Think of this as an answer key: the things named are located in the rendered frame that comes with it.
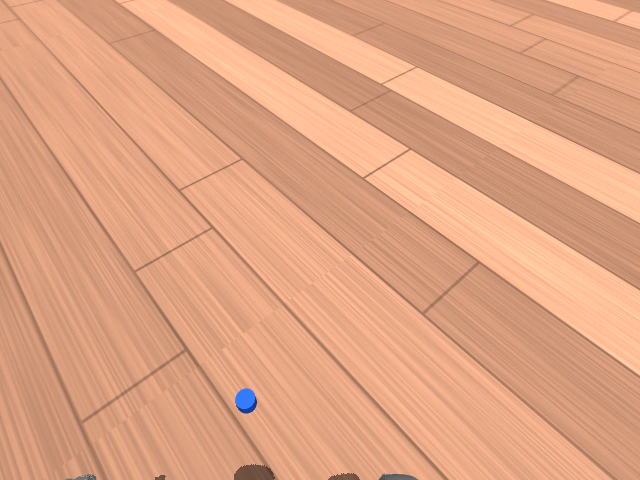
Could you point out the tin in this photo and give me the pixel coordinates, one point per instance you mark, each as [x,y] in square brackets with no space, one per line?
[246,400]

